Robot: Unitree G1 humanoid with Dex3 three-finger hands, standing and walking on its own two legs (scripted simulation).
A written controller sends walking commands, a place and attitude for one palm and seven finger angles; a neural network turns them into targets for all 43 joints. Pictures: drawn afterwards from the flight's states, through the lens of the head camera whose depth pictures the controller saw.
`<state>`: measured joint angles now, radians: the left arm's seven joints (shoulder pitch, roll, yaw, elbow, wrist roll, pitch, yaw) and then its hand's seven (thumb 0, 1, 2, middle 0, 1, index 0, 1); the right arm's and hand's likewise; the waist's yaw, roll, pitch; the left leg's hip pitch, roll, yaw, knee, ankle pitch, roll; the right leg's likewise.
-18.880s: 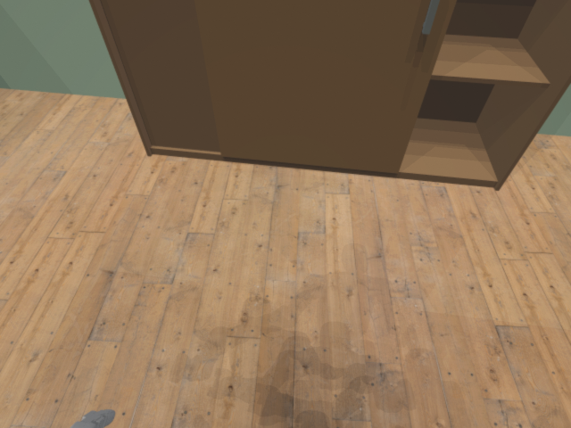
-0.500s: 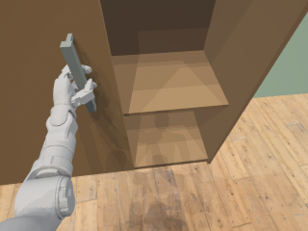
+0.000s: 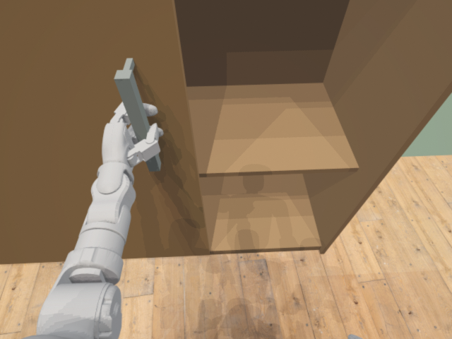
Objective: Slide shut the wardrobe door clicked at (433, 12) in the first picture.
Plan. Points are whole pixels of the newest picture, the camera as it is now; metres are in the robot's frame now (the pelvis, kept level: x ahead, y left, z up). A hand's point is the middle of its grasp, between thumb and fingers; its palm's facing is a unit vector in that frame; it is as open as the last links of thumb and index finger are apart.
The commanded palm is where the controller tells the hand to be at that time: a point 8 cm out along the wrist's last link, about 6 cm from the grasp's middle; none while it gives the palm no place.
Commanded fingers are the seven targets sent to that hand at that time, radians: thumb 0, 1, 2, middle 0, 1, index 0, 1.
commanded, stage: tug the door sideways, standing still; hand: left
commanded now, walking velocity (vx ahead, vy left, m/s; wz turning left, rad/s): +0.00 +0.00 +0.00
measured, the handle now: (143, 121) +0.48 +0.17 +0.11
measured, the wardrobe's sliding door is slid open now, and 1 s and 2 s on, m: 0.50 0.45 0.31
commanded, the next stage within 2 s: step sideways, sliding the door along in 0.64 s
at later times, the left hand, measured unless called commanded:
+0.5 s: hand (162, 142) +0.43 +0.13 +0.11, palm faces +0.15 -0.99 -0.02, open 5.8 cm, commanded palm +0.41 +0.12 +0.11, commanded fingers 0.00 0.90 0.90 -0.45 -1.40 -0.45 -1.40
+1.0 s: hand (178, 142) +0.44 +0.10 +0.10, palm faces +0.04 -0.99 -0.16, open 6.0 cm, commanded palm +0.42 +0.13 +0.11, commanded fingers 0.00 0.90 0.90 -0.45 -1.40 -0.45 -1.40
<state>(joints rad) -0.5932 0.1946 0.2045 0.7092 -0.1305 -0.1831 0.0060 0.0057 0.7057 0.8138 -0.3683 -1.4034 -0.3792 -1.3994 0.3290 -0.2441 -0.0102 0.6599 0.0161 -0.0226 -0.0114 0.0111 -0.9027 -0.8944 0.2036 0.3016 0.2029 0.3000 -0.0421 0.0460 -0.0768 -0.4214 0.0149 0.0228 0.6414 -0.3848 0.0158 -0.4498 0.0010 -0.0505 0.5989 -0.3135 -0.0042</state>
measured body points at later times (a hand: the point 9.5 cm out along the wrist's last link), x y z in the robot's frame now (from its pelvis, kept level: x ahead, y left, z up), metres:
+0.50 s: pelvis -0.02 +0.00 -0.01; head +0.04 -0.01 +0.44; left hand +0.42 +0.18 +0.11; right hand +0.04 -0.24 -0.14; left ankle -0.05 +0.10 -0.72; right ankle -0.02 -0.12 -0.72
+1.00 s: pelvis -0.02 -0.01 +0.00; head +0.04 -0.03 +0.44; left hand +0.43 +0.15 +0.12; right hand +0.09 -0.26 -0.13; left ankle -0.05 +0.10 -0.72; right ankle -0.01 -0.12 -0.72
